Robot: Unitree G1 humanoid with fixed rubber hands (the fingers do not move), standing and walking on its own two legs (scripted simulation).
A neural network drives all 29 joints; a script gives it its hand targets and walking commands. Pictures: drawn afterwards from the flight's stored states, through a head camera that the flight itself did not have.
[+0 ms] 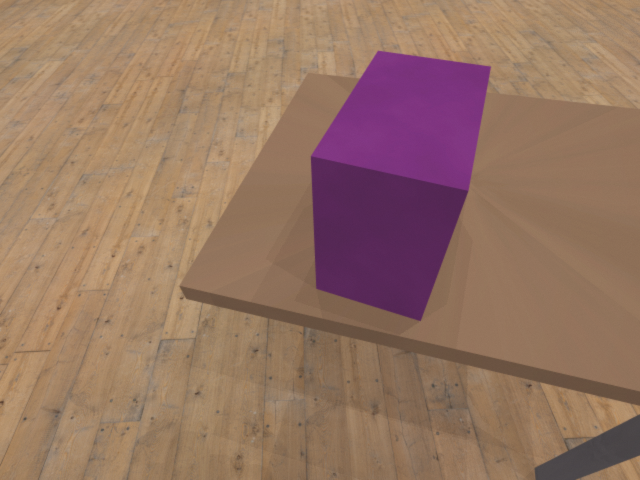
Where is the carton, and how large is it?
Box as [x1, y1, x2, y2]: [311, 51, 490, 320]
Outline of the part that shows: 377,51 311,155 316,288 420,320 468,190 490,66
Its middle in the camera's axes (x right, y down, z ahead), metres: +0.13 -0.08 +0.61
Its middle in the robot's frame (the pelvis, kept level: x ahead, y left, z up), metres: +0.54 -0.07 +0.07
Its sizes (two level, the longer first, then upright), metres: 0.297 0.176 0.274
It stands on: a table, 0.70 m high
